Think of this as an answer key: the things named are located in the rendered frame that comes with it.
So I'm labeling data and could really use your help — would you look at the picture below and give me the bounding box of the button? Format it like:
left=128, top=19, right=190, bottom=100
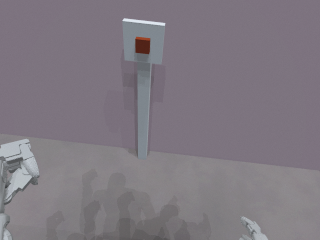
left=135, top=37, right=151, bottom=54

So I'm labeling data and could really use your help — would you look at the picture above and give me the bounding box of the panel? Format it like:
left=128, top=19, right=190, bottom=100
left=122, top=18, right=166, bottom=160

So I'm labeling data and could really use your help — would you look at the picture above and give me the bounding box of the left robot forearm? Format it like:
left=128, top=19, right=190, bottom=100
left=0, top=213, right=14, bottom=240

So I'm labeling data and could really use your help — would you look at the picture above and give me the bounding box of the left robot hand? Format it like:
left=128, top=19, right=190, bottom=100
left=0, top=139, right=40, bottom=214

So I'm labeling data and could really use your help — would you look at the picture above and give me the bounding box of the right robot hand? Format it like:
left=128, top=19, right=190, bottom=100
left=239, top=216, right=268, bottom=240

